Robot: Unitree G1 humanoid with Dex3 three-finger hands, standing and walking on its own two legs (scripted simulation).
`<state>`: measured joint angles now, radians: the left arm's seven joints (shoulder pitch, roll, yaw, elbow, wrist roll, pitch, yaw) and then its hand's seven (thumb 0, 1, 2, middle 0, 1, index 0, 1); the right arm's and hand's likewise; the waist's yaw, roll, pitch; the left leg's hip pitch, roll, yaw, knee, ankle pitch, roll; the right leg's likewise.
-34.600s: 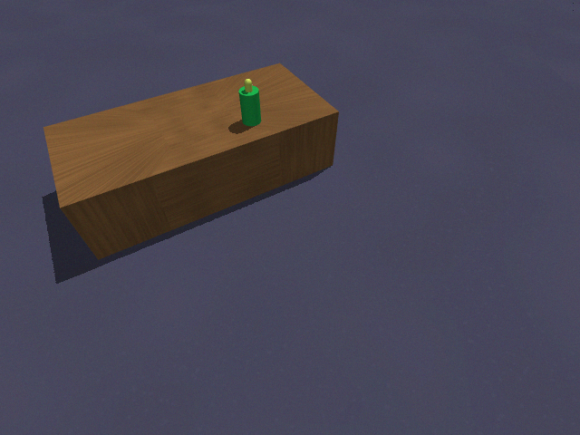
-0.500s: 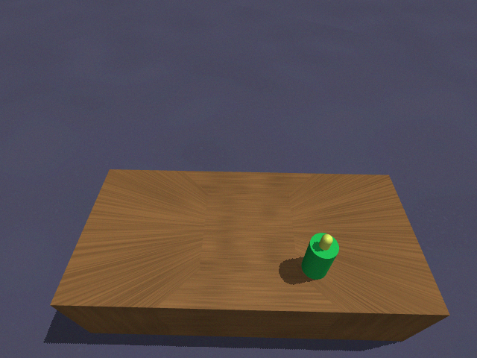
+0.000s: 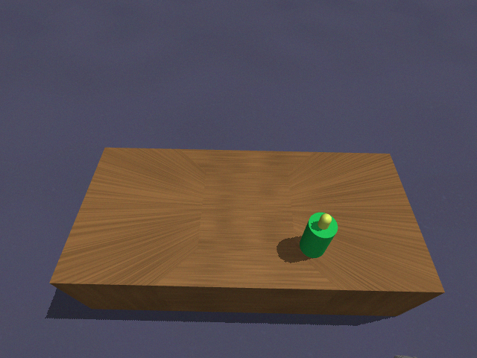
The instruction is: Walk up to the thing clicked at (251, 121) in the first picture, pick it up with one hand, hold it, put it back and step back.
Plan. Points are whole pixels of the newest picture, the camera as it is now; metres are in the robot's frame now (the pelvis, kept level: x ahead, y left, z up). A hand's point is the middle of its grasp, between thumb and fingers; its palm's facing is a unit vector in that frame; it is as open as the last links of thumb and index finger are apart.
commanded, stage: step back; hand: right
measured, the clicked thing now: (319, 232) +0.49 -0.24 -0.35
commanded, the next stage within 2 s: none
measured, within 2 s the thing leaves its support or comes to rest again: neither
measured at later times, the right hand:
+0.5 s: hand out of the picture -0.01 -0.27 -0.18, palm faces -0.13 +0.90 -0.41, open 7.4 cm
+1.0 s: hand out of the picture -0.08 -0.24 -0.17, palm faces +0.03 +0.93 -0.36, open 7.4 cm
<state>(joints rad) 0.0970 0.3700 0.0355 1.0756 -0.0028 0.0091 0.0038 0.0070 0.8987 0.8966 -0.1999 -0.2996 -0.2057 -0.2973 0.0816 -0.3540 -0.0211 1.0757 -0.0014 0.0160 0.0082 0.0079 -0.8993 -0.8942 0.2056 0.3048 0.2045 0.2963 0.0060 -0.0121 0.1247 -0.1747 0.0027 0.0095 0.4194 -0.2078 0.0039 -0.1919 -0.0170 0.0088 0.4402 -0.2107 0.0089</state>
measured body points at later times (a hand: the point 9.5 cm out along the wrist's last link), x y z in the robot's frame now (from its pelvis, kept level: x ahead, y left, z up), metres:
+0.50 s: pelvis -0.10 +0.01 -0.03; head -0.02 +0.01 +0.42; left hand +0.02 +0.32 -0.14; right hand +0.00 -0.31 -0.15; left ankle -0.15 +0.12 -0.74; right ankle +0.01 -0.13 -0.74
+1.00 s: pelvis -0.21 +0.02 -0.02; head -0.15 +0.01 +0.42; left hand -0.13 +0.33 -0.14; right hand -0.08 -0.29 -0.14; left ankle -0.16 +0.12 -0.73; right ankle -0.22 -0.10 -0.74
